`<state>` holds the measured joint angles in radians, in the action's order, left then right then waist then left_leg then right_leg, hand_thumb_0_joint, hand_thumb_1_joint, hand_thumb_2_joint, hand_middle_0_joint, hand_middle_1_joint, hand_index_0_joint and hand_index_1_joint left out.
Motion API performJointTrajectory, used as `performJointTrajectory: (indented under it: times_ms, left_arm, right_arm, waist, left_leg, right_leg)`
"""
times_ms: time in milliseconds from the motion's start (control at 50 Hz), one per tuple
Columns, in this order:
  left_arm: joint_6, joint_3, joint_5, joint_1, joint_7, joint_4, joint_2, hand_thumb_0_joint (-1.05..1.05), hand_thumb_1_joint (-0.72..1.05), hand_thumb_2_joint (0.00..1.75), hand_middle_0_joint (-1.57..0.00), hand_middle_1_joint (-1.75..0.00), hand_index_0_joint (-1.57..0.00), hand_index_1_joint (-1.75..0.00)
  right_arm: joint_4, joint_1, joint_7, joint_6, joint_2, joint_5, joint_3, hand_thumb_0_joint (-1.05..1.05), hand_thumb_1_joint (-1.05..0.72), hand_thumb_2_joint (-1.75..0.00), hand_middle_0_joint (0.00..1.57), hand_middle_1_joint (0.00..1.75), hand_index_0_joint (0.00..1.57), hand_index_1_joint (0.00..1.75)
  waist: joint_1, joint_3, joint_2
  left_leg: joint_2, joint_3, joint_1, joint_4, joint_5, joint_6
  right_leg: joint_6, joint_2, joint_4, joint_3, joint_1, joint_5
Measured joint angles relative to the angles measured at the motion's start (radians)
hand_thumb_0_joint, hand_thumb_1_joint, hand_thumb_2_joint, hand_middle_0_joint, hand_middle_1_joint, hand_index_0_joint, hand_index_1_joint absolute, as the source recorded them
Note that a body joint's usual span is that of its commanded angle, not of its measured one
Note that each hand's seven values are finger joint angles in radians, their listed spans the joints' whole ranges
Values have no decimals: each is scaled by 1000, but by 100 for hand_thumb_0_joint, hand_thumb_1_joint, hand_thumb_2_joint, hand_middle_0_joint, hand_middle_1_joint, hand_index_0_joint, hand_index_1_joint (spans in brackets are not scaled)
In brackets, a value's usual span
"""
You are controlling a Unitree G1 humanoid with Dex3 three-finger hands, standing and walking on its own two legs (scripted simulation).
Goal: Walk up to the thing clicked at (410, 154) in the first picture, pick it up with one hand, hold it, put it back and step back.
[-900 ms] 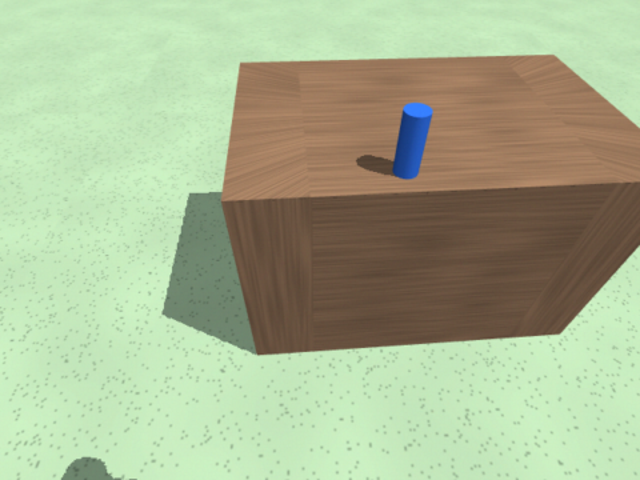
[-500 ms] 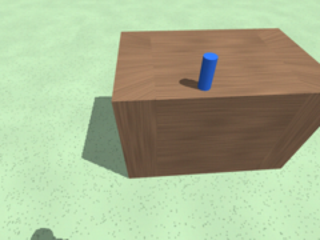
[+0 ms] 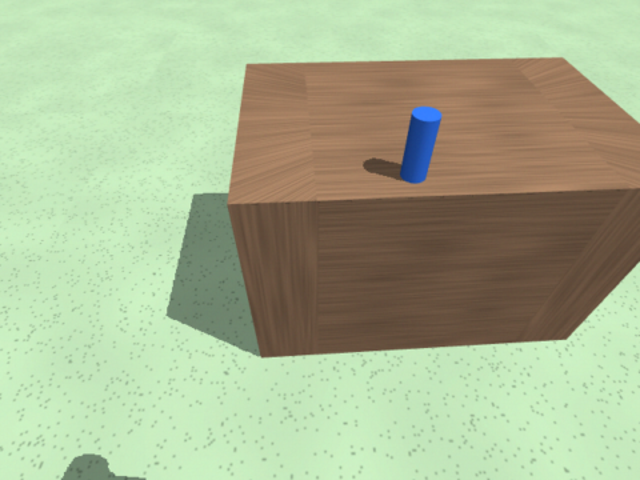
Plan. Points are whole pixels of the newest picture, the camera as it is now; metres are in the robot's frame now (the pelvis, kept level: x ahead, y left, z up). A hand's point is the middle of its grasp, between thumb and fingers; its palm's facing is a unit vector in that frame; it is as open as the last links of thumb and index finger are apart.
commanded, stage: stand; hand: right
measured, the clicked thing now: (419, 146) +0.79 -0.18 -0.01
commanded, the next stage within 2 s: walk up in 0.22 s
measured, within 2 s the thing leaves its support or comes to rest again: neither
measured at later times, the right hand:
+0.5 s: hand out of the picture +0.09 -0.29 -0.17, palm faces -0.07 +0.93 -0.35, open 7.4 cm
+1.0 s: hand (496, 394) +0.31 -0.26 -0.14, palm faces -0.10 +0.93 -0.36, open 7.4 cm
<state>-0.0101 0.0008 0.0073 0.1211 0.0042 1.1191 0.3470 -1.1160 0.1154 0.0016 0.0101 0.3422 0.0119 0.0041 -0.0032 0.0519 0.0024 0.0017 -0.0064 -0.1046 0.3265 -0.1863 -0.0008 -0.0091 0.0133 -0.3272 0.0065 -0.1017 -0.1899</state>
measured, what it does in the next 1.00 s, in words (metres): walks ahead: left foot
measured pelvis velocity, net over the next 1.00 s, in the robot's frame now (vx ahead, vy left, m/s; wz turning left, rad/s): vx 0.19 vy -0.01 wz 0.08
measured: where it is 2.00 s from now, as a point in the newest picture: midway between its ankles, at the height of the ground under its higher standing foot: (327, 463)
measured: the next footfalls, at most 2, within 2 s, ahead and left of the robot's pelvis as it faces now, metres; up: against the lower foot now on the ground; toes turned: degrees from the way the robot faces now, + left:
left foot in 0.76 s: +0.28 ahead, +0.12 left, +0.00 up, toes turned +7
right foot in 1.10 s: +0.39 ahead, -0.13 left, +0.00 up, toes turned +6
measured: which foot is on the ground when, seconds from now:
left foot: down 0.00-0.44, up 0.46-0.74, down 0.76-1.00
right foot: down 0.00-0.78, up 0.80-1.00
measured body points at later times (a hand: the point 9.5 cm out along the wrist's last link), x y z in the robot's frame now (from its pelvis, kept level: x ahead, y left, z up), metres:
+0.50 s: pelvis +0.04 -0.03 -0.01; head +0.05 -0.03 +0.44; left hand +0.08 +0.30 -0.13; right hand +0.10 -0.34 -0.14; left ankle +0.00 +0.11 -0.72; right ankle +0.00 -0.12 -0.75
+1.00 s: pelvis +0.19 -0.01 -0.02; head +0.20 +0.00 +0.43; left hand +0.21 +0.32 -0.14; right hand +0.31 -0.30 -0.12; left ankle +0.24 +0.12 -0.75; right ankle +0.25 -0.14 -0.72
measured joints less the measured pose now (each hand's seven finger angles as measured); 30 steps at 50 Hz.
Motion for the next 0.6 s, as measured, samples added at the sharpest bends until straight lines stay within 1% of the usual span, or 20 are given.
performJointTrajectory:
  times_ms: [220,240,300,320,340,360,380,400,420,440,460,480,500,540,560,600]
  left_arm:
    - [-1,-2,0,4,-1,-2,0,0,90,90,-20,-30,-20,-30]
    - [-1,8,4,7,7,-9,0,0,90,90,-20,-30,-20,-30]
    - [-6,40,21,37,30,-45,12,1,90,90,-20,-30,-20,-30]
    - [-7,48,24,47,35,-59,20,1,90,90,-20,-30,-20,-30]
    - [-8,57,25,55,38,-72,28,1,90,90,-20,-30,-20,-30]
    - [-9,64,25,62,39,-82,36,1,90,90,-20,-30,-20,-30]
    - [-11,72,26,70,41,-89,44,1,90,90,-20,-30,-20,-30]
    - [-13,78,26,79,43,-93,49,1,90,90,-20,-30,-20,-30]
    - [-19,82,27,89,43,-97,49,1,90,90,-20,-30,-20,-30]
    - [-30,86,31,101,44,-104,45,1,90,90,-20,-30,-20,-30]
    - [-42,89,36,115,43,-115,43,1,90,90,-20,-30,-20,-30]
    - [-51,89,39,131,42,-129,43,1,90,90,-20,-30,-20,-30]
    - [-56,89,35,146,41,-142,42,0,90,90,-20,-30,-20,-30]
    - [-62,84,23,174,34,-161,34,0,90,90,-20,-30,-20,-30]
    - [-62,82,19,188,31,-168,31,0,90,90,-20,-30,-20,-30]
    - [-57,78,17,209,27,-181,30,0,90,90,-20,-30,-20,-30]
  right_arm:
    - [1,-1,0,0,3,0,0,1,-90,-90,20,30,20,30]
    - [9,5,6,-1,3,2,-8,1,-90,-90,20,30,20,30]
    - [48,55,27,6,5,14,-34,1,-90,-90,20,30,21,30]
    - [61,73,32,8,6,17,-41,1,-90,-90,20,30,21,30]
    - [73,87,35,10,8,20,-47,1,-90,-90,20,30,21,30]
    - [83,98,38,12,9,22,-54,1,-90,-90,20,30,21,30]
    - [92,107,40,12,10,24,-60,1,-90,-90,20,30,21,30]
    - [102,119,43,10,13,25,-65,1,-90,-90,20,30,21,30]
    - [110,132,45,5,20,26,-69,1,-90,-90,20,30,21,30]
    - [117,147,45,-3,30,24,-72,1,-90,-90,20,30,21,30]
    - [120,157,42,-13,36,21,-74,1,-90,-90,20,30,21,30]
    - [120,162,37,-20,37,22,-73,1,-90,-90,20,30,21,30]
    - [122,163,33,-22,40,21,-71,1,-90,-90,20,30,21,30]
    - [138,158,33,-15,50,17,-70,1,-90,-90,20,30,20,30]
    - [150,153,36,-11,55,16,-71,1,-90,-90,20,30,20,30]
    - [178,137,45,-7,61,13,-73,1,-90,-90,20,30,20,30]
  waist:
    - [0,-3,-3]
    - [1,-4,-4]
    - [-1,-24,4]
    - [-3,-29,10]
    - [-5,-28,13]
    - [-7,-22,18]
    - [-6,-16,25]
    - [-3,-11,24]
    - [1,-9,12]
    - [4,-9,-9]
    - [2,-11,-22]
    - [-7,-11,-22]
    - [-15,-5,-22]
    - [-25,17,-30]
    - [-27,28,-33]
    - [-28,52,-35]
  left_leg:
    - [-1,-1,2,0,-1,0]
    - [0,-4,-5,16,-18,9]
    - [7,-16,-32,97,-117,34]
    - [10,-19,-40,114,-120,36]
    - [10,-20,-45,124,-99,35]
    - [10,-18,-47,136,-89,31]
    - [11,-16,-46,149,-102,25]
    - [9,-20,-45,163,-119,20]
    - [-1,-30,-47,186,-141,17]
    - [-15,-47,-60,231,-171,32]
    - [-15,-67,-91,314,-219,39]
    - [-4,-71,-130,407,-256,38]
    - [6,-68,-171,491,-270,37]
    - [11,-60,-248,597,-244,33]
    - [7,-54,-280,609,-224,31]
    - [-6,-41,-331,580,-189,24]
  right_leg:
    - [-1,0,5,1,5,2]
    - [5,-1,-12,5,-1,-24]
    - [35,0,-136,9,-41,-194]
    - [43,1,-174,8,-57,-227]
    - [48,1,-211,11,-73,-233]
    - [51,2,-236,14,-87,-236]
    - [51,6,-250,14,-96,-234]
    - [49,4,-250,18,-92,-210]
    - [44,-5,-228,30,-74,-164]
    - [39,-21,-203,46,-54,-132]
    - [40,-32,-193,59,-41,-139]
    - [44,-33,-183,62,-28,-149]
    - [47,-32,-163,62,-10,-151]
    - [48,-33,-106,66,37,-138]
    - [47,-33,-79,68,59,-131]
    - [46,-31,-46,73,93,-129]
